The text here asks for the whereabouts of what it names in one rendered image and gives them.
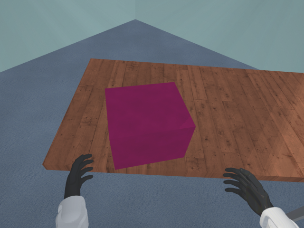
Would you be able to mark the robot left hand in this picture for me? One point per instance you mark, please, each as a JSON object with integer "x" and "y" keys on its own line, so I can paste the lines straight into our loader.
{"x": 74, "y": 180}

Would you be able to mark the left robot forearm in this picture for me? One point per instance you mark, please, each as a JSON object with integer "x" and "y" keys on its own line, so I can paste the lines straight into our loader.
{"x": 72, "y": 213}

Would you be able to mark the robot right hand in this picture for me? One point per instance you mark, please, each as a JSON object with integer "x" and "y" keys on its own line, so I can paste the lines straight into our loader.
{"x": 250, "y": 189}

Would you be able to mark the right robot forearm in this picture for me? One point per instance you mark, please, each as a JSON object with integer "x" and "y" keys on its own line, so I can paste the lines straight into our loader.
{"x": 275, "y": 218}

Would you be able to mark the table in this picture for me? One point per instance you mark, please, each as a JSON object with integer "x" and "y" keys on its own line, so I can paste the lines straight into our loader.
{"x": 244, "y": 118}

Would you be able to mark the carton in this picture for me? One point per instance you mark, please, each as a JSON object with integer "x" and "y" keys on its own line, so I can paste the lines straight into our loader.
{"x": 147, "y": 124}

